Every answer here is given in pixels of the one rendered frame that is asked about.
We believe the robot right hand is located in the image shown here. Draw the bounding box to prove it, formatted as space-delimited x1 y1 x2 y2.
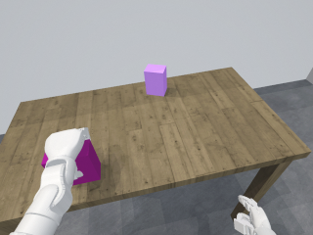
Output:
234 195 272 235

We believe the robot left forearm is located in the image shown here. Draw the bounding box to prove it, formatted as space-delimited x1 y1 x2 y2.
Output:
10 156 76 235

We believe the sponge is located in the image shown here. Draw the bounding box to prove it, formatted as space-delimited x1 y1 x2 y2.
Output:
41 139 101 186

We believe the table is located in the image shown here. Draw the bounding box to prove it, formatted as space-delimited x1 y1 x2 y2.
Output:
0 67 312 235

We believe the robot left hand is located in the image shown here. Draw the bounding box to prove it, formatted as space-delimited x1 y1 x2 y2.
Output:
44 127 91 180

